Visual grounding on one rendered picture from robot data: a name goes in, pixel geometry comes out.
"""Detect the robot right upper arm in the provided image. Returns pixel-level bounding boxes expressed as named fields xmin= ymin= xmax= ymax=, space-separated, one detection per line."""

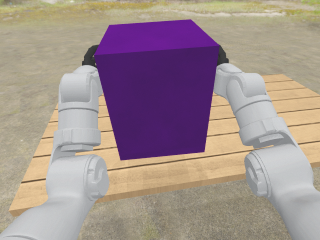
xmin=244 ymin=143 xmax=320 ymax=240

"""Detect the robot right hand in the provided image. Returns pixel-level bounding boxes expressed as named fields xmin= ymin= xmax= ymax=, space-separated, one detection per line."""
xmin=217 ymin=43 xmax=229 ymax=66

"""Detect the robot left upper arm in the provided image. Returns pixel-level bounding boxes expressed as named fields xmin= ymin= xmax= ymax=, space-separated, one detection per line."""
xmin=0 ymin=154 xmax=110 ymax=240

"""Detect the table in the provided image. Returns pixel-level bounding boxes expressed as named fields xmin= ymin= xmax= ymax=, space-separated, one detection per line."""
xmin=8 ymin=74 xmax=320 ymax=217

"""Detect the carton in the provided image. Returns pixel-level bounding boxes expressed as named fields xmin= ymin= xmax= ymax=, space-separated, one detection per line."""
xmin=94 ymin=19 xmax=220 ymax=161

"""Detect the robot left hand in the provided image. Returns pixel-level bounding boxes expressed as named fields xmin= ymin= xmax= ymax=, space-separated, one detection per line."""
xmin=82 ymin=44 xmax=99 ymax=68

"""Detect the right robot forearm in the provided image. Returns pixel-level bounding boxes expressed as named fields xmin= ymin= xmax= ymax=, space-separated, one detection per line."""
xmin=213 ymin=63 xmax=314 ymax=183

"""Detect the left robot forearm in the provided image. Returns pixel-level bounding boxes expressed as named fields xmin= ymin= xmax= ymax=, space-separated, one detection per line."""
xmin=45 ymin=65 xmax=103 ymax=195

